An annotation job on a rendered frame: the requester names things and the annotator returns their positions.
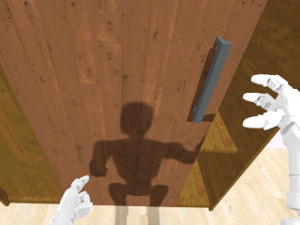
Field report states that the wardrobe door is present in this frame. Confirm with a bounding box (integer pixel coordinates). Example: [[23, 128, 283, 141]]
[[0, 0, 268, 207], [0, 63, 65, 198]]

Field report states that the handle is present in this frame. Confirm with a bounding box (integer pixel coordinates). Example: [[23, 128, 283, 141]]
[[192, 37, 232, 124]]

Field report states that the left robot forearm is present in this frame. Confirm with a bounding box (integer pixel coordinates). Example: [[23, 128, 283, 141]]
[[49, 211, 74, 225]]

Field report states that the robot right hand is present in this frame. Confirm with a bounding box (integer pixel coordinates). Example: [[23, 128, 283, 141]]
[[243, 74, 300, 130]]

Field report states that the robot left hand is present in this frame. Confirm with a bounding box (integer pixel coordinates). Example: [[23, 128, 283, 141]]
[[57, 175, 93, 221]]

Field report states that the right robot forearm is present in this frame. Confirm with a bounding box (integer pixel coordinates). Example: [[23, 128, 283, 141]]
[[279, 115, 300, 217]]

